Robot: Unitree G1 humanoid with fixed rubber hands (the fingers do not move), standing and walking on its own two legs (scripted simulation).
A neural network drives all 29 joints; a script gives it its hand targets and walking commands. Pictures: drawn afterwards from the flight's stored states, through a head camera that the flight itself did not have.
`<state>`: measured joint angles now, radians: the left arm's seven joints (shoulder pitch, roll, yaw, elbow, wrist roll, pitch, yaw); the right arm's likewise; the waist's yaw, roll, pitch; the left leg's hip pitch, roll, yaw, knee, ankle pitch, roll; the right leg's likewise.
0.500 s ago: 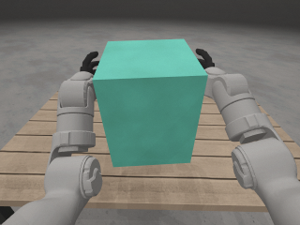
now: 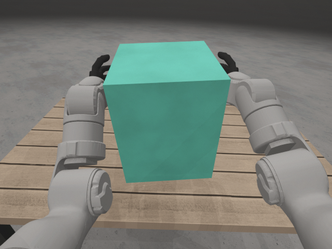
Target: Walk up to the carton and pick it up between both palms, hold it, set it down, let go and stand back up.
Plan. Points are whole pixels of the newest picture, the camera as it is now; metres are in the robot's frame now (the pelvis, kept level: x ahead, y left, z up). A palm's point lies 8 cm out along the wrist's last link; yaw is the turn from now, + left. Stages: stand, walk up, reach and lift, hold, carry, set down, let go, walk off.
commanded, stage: hold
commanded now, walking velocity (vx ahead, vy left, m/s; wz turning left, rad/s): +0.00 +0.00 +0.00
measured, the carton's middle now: (165, 110) +0.36 +0.01 +0.24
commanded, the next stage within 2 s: none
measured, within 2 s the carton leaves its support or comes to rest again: neither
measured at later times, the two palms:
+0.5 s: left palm (100, 85) +0.37 +0.16 +0.29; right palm (232, 84) +0.37 -0.14 +0.30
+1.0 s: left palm (99, 86) +0.37 +0.16 +0.29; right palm (230, 83) +0.37 -0.13 +0.30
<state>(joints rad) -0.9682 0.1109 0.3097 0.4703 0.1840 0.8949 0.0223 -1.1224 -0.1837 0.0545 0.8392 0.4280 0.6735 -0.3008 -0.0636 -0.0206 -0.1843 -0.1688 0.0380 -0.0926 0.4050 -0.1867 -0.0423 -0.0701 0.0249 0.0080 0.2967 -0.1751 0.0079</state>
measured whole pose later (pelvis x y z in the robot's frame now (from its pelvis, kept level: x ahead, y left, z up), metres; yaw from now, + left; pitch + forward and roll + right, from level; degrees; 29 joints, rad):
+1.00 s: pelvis +0.00 +0.00 +0.00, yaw +0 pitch -3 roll -2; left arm -0.95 0.11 0.30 0.45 0.18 0.90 0.03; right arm -1.11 -0.19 0.05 0.82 0.43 0.68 -0.30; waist -0.07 -0.02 -0.18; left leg -0.16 0.03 -0.10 0.41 -0.19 -0.04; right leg -0.06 0.03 0.02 0.30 -0.18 0.01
